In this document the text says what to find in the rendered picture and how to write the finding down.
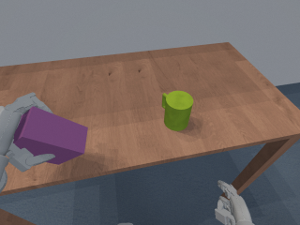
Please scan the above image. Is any left robot hand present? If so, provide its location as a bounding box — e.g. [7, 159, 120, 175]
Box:
[0, 92, 55, 173]

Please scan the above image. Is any table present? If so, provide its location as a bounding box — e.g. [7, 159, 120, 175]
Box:
[0, 42, 300, 225]

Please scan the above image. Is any sponge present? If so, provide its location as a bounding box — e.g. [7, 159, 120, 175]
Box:
[13, 106, 88, 165]

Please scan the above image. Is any left robot forearm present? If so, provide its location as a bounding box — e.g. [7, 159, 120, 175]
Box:
[0, 155, 9, 193]

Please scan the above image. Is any right robot hand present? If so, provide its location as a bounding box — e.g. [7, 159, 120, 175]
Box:
[215, 180, 252, 225]

